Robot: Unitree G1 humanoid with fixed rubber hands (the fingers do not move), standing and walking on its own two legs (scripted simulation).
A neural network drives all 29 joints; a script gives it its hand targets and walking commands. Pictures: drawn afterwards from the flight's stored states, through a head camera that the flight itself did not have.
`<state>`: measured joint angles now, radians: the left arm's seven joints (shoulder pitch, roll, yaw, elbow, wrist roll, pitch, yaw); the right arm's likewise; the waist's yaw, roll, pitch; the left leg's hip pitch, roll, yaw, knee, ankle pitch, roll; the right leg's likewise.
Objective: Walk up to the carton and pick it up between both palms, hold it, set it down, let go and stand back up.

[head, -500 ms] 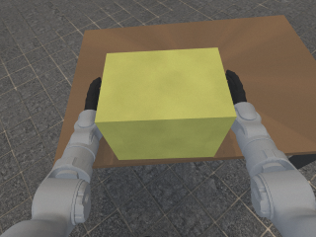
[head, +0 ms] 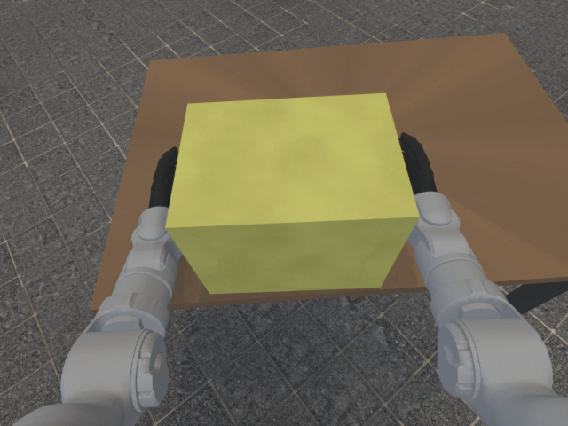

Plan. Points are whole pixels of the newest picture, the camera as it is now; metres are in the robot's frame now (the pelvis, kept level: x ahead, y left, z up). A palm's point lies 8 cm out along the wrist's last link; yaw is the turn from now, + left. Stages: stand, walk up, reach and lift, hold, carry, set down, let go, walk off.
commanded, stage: reach and lift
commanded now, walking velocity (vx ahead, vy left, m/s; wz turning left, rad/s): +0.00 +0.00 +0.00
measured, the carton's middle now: (290, 201) +0.43 +0.02 +0.03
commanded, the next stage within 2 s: none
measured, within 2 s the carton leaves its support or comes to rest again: leaves its support in 1.18 s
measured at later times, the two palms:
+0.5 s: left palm (166, 207) +0.41 +0.20 +0.04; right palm (415, 191) +0.44 -0.16 +0.04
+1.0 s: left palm (166, 208) +0.40 +0.20 +0.05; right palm (416, 191) +0.44 -0.16 +0.04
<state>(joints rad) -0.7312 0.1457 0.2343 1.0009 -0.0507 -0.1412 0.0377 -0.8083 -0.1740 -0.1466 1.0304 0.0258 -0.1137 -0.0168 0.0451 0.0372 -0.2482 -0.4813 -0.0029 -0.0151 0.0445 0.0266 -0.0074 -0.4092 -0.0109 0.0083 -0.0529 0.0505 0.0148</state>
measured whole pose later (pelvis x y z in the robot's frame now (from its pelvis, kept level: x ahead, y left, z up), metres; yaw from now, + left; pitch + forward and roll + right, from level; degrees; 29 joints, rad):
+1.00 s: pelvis +0.02 -0.01 +0.00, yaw +2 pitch +22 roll +0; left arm -0.60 0.08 0.30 0.87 0.02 -0.15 0.01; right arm -0.67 -0.11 -0.20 0.88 -0.04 -0.13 -0.04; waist 0.04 0.05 -0.26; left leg -0.38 0.00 -0.04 -0.07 0.06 -0.01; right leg -0.33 -0.01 -0.02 -0.09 0.04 0.01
